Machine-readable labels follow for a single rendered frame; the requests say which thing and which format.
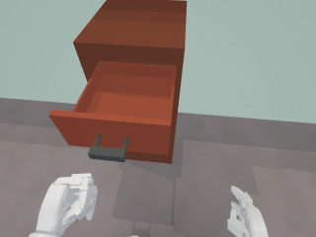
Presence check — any right robot hand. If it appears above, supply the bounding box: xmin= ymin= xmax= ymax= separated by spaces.
xmin=227 ymin=186 xmax=269 ymax=237

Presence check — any handle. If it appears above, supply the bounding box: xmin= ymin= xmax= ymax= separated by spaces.
xmin=88 ymin=134 xmax=129 ymax=163

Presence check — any drawer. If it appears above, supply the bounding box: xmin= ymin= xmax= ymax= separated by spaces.
xmin=49 ymin=61 xmax=177 ymax=155

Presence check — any cabinet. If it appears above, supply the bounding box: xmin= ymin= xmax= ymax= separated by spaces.
xmin=73 ymin=0 xmax=188 ymax=164

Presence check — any left robot hand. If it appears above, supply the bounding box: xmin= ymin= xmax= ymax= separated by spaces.
xmin=36 ymin=173 xmax=98 ymax=236

